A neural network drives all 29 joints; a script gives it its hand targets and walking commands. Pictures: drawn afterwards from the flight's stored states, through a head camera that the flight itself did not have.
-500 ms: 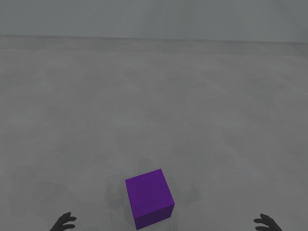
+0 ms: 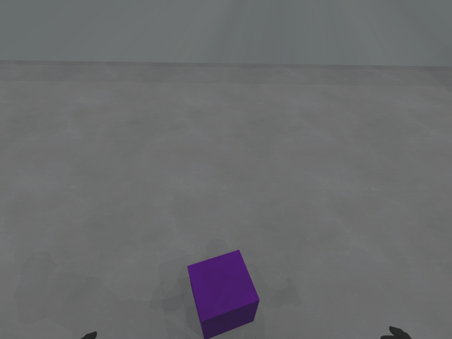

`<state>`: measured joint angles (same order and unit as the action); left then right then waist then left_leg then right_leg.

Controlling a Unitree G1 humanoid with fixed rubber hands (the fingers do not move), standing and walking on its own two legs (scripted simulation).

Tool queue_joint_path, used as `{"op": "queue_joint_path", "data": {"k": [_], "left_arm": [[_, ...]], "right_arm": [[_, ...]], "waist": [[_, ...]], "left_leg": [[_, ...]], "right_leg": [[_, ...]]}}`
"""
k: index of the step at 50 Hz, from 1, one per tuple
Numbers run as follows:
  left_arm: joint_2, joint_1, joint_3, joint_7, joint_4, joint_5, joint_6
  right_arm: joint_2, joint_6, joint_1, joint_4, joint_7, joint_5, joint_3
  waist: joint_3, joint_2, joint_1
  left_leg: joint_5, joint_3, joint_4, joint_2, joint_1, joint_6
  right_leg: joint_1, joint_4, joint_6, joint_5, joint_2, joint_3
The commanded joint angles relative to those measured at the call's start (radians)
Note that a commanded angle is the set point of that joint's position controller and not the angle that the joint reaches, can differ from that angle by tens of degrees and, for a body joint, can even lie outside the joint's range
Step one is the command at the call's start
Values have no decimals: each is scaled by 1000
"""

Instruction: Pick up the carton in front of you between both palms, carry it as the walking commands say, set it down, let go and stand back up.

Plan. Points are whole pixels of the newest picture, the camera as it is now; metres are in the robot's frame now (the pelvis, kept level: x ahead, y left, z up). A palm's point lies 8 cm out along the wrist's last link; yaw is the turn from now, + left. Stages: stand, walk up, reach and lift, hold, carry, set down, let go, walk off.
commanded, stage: stand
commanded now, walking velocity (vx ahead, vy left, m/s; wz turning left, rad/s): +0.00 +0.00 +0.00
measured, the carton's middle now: (221, 294) +0.44 +0.03 -0.65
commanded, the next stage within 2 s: none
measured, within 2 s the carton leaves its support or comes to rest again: neither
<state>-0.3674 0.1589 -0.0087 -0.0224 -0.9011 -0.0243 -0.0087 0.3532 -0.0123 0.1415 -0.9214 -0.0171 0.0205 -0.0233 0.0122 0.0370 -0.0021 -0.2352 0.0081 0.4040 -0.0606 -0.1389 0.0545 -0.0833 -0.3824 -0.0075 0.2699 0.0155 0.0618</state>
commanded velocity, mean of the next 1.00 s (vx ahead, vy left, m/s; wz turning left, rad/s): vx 0.00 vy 0.00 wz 0.00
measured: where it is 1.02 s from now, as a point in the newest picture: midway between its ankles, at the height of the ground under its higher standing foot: outside the picture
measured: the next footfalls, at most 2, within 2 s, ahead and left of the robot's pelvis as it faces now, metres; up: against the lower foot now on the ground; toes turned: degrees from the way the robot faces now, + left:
none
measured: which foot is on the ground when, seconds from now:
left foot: down 0.00-1.00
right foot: down 0.00-1.00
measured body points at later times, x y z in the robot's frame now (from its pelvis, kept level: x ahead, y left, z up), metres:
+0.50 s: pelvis -0.01 +0.00 +0.00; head -0.02 +0.01 +0.45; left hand +0.08 +0.30 -0.12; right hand +0.09 -0.32 -0.10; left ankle -0.01 +0.08 -0.74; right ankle -0.04 -0.13 -0.74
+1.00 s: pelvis -0.02 -0.01 +0.00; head -0.02 +0.01 +0.45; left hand +0.08 +0.30 -0.12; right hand +0.09 -0.32 -0.10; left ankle -0.01 +0.08 -0.74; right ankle -0.04 -0.13 -0.74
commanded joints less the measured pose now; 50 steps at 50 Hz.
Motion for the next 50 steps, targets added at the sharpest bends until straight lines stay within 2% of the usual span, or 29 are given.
{"op": "queue_joint_path", "data": {"k": [1,17,50], "left_arm": [[-147,-37,-27,-2,37,1,-13],[-168,-37,-16,3,-31,4,-19],[-184,-46,-16,6,-87,8,-19]], "right_arm": [[175,-13,-40,33,-3,-2,-33],[194,-16,-55,-38,1,-8,-19],[207,-17,-71,-90,3,-11,-9]], "waist": [[-25,-35,-2],[-13,-33,0],[-17,-36,3]], "left_leg": [[226,145,-74,158,25,-25],[172,150,-106,165,23,-23],[204,149,-111,173,46,-16]], "right_leg": [[-33,51,17,-190,-106,86],[-38,86,21,-157,-113,98],[-35,104,28,-180,-120,96]]}}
